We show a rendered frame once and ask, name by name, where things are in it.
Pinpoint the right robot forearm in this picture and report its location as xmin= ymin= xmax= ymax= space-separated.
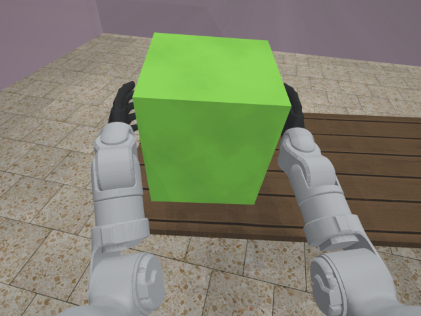
xmin=278 ymin=128 xmax=397 ymax=298

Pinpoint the carton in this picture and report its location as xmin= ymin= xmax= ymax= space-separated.
xmin=132 ymin=32 xmax=291 ymax=205

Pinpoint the robot right hand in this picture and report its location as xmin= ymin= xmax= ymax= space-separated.
xmin=281 ymin=83 xmax=305 ymax=137

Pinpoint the table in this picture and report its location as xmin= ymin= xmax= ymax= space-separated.
xmin=137 ymin=113 xmax=421 ymax=248

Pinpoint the left robot forearm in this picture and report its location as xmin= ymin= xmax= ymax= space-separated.
xmin=87 ymin=122 xmax=150 ymax=302

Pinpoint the robot left upper arm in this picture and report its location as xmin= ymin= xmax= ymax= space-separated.
xmin=56 ymin=252 xmax=165 ymax=316

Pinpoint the robot right upper arm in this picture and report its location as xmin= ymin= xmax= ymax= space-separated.
xmin=310 ymin=248 xmax=421 ymax=316

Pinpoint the robot left hand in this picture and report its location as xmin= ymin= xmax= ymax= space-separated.
xmin=108 ymin=81 xmax=138 ymax=132

